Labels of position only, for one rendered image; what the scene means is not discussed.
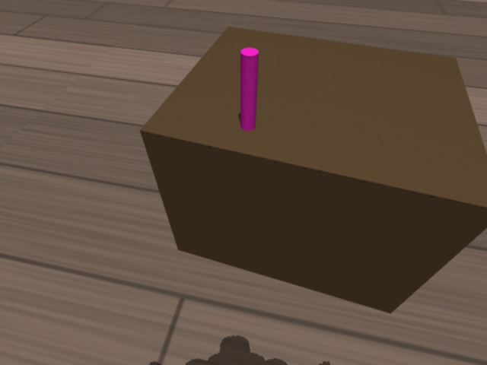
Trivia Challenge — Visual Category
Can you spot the can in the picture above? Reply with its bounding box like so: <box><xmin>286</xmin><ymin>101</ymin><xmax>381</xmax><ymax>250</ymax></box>
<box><xmin>240</xmin><ymin>48</ymin><xmax>259</xmax><ymax>131</ymax></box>

